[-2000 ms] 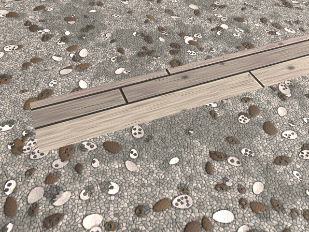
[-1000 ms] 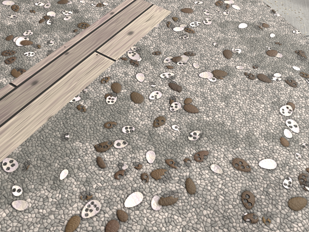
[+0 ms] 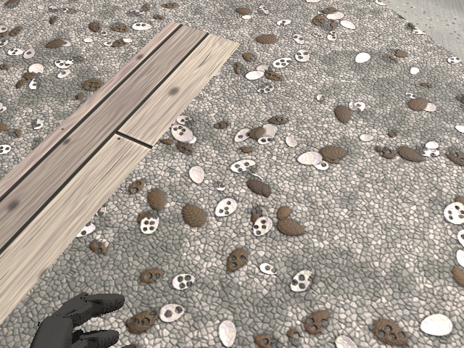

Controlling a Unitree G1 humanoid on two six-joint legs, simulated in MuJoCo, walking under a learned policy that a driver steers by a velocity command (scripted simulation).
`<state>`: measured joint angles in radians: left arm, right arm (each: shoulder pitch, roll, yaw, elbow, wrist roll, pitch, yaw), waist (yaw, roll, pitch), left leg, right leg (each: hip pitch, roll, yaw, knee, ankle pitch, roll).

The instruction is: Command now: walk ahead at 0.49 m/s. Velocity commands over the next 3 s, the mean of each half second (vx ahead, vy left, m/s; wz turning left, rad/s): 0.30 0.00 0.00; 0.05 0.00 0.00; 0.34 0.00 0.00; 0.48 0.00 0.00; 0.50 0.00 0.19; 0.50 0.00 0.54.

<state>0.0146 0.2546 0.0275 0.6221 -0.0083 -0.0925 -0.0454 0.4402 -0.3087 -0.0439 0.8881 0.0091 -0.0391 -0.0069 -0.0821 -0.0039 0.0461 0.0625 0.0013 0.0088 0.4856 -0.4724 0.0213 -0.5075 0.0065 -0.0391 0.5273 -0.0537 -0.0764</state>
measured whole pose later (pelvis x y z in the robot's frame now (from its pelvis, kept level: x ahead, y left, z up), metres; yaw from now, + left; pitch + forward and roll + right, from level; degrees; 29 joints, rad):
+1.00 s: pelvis +0.30 +0.00 +0.02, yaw -1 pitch -1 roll +0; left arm 0.26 0.23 0.03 0.98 0.00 -0.01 0.03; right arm 0.15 -0.24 -0.03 0.93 0.00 0.00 -0.01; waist 0.00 0.01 0.02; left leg -0.30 -0.01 0.00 0.52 -0.21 0.01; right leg -0.17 -0.02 0.01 0.53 -0.34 0.02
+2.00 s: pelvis +0.74 -0.06 +0.03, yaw +0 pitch +1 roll -1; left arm 0.35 0.24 0.05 1.00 0.00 -0.09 0.00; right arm 0.08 -0.27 -0.07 0.89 0.01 -0.08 0.00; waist 0.07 0.04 0.01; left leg -0.68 0.13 -0.04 0.69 0.08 0.01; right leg -0.01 0.08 -0.05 0.18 -0.18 -0.07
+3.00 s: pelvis +1.31 +0.00 +0.03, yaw +24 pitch +1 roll -2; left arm 0.29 0.27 0.07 0.92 0.01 -0.10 0.00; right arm 0.17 -0.31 -0.09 0.74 0.03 -0.03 0.01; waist 0.07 0.05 0.03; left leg -0.69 0.11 -0.06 0.91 -0.11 0.01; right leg -0.06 0.02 -0.16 0.24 -0.21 -0.02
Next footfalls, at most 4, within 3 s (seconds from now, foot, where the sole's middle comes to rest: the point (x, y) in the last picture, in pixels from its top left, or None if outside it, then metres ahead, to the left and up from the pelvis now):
0.44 left None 0.39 0.12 -0.75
0.72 right None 0.30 -0.13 -0.75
1.62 right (267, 250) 0.72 -0.14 -0.75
2.20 left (191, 172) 1.05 0.09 -0.75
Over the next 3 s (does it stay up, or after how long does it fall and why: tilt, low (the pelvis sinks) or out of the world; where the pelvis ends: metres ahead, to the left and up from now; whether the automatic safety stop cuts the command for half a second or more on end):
stays up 1.31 0.00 0.03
